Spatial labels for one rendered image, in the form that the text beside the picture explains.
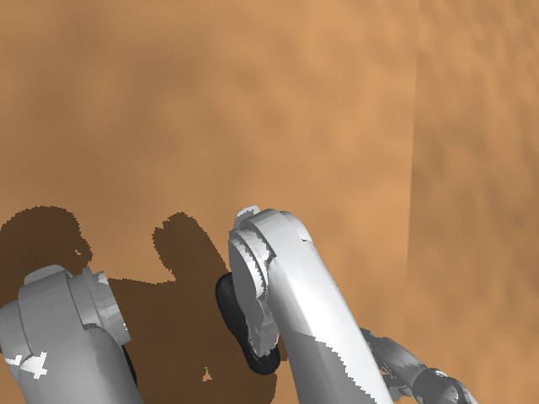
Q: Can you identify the right robot foot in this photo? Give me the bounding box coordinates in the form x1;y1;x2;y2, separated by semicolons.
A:
215;273;280;375

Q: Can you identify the right robot hand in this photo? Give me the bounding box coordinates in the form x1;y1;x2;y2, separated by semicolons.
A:
360;327;428;401

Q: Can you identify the right robot arm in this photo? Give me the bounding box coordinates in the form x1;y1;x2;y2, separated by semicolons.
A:
412;368;479;404

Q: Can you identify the left robot foot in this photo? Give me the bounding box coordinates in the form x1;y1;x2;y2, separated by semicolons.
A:
121;344;138;390

